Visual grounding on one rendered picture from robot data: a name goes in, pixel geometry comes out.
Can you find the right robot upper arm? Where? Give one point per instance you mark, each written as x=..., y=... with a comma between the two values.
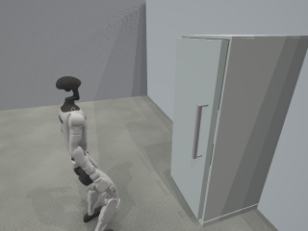
x=76, y=123

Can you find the fridge door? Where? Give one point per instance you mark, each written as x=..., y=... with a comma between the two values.
x=199, y=70

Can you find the robot right hand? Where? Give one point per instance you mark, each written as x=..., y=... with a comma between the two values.
x=103, y=185

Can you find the right robot forearm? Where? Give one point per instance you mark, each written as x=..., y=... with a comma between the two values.
x=82, y=161

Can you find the handle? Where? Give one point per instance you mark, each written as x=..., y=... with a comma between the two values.
x=197, y=130

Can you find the robot head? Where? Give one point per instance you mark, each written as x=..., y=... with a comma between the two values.
x=69, y=83

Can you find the robot right shin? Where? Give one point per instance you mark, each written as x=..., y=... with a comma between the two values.
x=106, y=213

